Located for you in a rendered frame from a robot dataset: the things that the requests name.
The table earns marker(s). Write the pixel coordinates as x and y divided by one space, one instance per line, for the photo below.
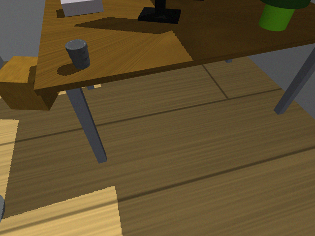
121 47

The potted plant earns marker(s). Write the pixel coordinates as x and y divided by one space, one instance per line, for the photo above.
277 13

